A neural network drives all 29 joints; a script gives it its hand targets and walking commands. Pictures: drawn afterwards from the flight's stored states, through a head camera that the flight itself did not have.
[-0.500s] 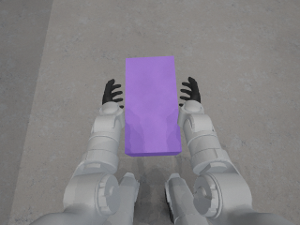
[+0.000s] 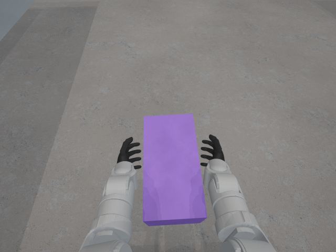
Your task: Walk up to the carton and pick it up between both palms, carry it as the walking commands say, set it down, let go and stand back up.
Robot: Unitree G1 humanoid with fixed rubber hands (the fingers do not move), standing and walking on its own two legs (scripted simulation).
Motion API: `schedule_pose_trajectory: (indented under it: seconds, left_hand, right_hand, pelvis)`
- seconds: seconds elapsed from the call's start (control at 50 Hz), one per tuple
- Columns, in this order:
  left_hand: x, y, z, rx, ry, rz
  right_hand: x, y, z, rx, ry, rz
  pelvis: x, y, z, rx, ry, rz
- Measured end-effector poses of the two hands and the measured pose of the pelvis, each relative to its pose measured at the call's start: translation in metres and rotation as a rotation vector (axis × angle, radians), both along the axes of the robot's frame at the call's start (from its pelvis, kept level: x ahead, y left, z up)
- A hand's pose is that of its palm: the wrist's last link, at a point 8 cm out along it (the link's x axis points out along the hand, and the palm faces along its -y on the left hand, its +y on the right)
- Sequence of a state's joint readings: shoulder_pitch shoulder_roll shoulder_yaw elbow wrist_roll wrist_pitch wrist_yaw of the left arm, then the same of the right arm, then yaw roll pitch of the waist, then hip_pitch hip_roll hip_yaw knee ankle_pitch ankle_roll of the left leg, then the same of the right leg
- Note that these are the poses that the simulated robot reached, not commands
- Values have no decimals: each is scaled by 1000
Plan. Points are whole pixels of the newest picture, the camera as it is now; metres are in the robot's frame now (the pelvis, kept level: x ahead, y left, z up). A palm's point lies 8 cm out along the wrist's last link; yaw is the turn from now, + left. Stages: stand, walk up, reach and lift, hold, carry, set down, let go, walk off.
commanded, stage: reach and lift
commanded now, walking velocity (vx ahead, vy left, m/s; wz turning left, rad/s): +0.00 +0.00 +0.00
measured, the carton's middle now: (171, 168) +0.37 +0.01 -0.08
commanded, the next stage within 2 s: hold in 1.68 s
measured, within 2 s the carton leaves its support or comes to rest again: neither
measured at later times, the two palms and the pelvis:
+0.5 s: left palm (123, 159) +0.31 +0.12 +0.07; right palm (226, 156) +0.32 -0.11 +0.07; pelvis +0.00 -0.01 +0.01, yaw +1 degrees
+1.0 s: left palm (126, 156) +0.31 +0.11 +0.07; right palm (229, 158) +0.31 -0.12 +0.08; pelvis -0.01 -0.01 +0.01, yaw +0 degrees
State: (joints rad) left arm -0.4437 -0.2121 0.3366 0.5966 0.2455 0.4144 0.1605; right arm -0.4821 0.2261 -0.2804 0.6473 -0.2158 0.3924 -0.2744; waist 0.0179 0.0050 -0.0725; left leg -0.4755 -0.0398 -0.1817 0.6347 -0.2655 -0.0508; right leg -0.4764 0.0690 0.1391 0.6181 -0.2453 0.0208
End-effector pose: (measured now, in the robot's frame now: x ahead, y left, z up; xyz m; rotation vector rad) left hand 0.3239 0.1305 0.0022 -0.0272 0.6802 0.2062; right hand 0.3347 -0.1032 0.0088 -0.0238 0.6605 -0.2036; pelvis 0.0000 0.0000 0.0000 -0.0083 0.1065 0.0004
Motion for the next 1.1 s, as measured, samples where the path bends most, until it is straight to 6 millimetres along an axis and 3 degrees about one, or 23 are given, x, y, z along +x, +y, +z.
schedule_pose_trajectory:
  seconds: [0.1,0.3,0.48,0.82,1.1]
  left_hand:
    - [-1,1,9,-1,15,13]
    - [-9,3,46,33,-2,-15]
    - [-17,-8,64,32,2,-21]
    - [-14,-20,64,56,57,-53]
    - [-15,-14,66,54,39,-62]
  right_hand:
    - [-2,2,9,-6,13,1]
    - [-6,2,47,-7,-9,38]
    - [-18,-7,65,-27,-8,13]
    - [-25,-16,70,-44,43,-43]
    - [-28,-12,63,-12,40,-44]
  pelvis:
    - [5,0,4,4,-36,4]
    - [11,-1,10,8,-161,12]
    - [6,-5,10,11,-225,14]
    - [-14,-11,7,9,-235,3]
    - [-11,-3,9,2,-216,8]
